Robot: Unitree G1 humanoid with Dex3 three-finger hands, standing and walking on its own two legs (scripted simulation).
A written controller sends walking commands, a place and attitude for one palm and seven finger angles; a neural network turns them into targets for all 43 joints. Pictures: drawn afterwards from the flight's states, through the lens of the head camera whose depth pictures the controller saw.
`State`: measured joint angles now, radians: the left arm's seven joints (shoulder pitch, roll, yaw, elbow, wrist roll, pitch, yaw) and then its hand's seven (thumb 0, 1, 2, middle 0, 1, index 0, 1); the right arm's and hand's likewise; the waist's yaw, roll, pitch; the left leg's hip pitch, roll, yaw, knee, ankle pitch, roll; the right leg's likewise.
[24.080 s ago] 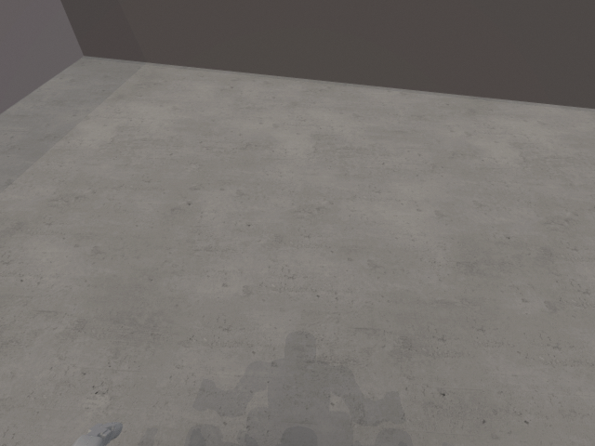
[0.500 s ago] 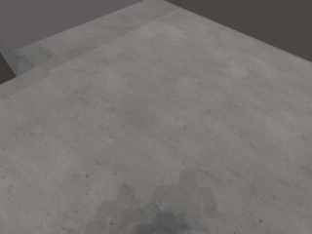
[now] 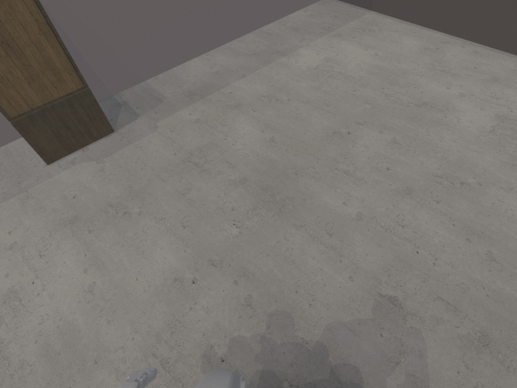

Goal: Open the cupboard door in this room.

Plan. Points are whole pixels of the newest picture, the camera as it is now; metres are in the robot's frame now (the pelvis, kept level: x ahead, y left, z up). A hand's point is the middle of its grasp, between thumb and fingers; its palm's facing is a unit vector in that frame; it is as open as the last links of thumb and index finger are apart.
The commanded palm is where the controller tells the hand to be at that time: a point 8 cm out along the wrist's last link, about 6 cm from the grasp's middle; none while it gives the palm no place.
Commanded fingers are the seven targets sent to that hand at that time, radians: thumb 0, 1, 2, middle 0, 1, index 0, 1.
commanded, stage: turn or walk to find it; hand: left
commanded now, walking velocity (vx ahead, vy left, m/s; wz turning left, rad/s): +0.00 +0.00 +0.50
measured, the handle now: out of the picture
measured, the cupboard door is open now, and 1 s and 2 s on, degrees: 0 0 0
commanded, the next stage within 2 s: none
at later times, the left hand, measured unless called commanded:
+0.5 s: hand out of the picture -0.04 +0.29 -0.18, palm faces +0.32 -0.92 -0.23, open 7.4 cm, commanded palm none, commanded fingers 0.00 0.90 0.90 -0.20 -0.30 -0.20 -0.30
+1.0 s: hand out of the picture +0.10 +0.27 -0.14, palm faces +0.43 -0.87 -0.25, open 7.4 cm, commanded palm none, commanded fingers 0.00 0.90 0.90 -0.20 -0.30 -0.20 -0.30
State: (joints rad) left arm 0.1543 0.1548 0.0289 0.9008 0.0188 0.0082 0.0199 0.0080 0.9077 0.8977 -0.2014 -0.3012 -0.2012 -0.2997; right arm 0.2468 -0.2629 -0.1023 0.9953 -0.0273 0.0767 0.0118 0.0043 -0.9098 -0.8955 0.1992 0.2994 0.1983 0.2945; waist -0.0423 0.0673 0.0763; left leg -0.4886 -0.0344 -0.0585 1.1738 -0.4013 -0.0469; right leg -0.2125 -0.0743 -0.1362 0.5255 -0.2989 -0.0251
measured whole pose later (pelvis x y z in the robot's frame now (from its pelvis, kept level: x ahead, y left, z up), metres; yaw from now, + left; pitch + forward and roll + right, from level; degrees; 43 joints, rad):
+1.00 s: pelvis +0.05 +0.03 -0.01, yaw +29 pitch +0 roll +1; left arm 0.09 0.19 0.04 0.88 0.03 -0.03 -0.03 0.01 0.91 0.90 -0.20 -0.30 -0.20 -0.30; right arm 0.42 -0.21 -0.07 1.06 -0.02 0.02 0.00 0.00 -0.91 -0.90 0.20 0.30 0.20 0.30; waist -0.06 0.05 0.03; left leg -0.26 -0.08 -0.16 0.68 -0.41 0.02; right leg -0.29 -0.04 -0.07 0.55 -0.25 0.02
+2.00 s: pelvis +0.33 +0.30 +0.00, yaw +44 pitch -1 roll +2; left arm 0.06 0.20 0.06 0.93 0.03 -0.01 -0.03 0.01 0.92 0.90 -0.19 -0.30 -0.19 -0.30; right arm 0.42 -0.18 -0.06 1.10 -0.03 -0.07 -0.02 -0.01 -0.92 -0.90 0.20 0.30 0.20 0.29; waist -0.05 -0.02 0.04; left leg 0.05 -0.05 0.11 0.31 -0.34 0.04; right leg -0.57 -0.14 -0.08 0.75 -0.14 0.03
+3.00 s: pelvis +0.51 +0.46 +0.00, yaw +45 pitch -2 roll +0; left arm 0.30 0.14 0.00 1.13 0.02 -0.01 0.03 0.01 0.92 0.90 -0.20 -0.30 -0.20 -0.30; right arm 0.21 -0.17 -0.04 1.11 -0.01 0.00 -0.02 -0.03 -0.94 -0.90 0.20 0.30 0.20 0.29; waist 0.01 0.00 0.00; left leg -0.22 0.03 0.13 0.43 -0.19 0.02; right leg -0.15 -0.08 -0.08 0.46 -0.27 0.04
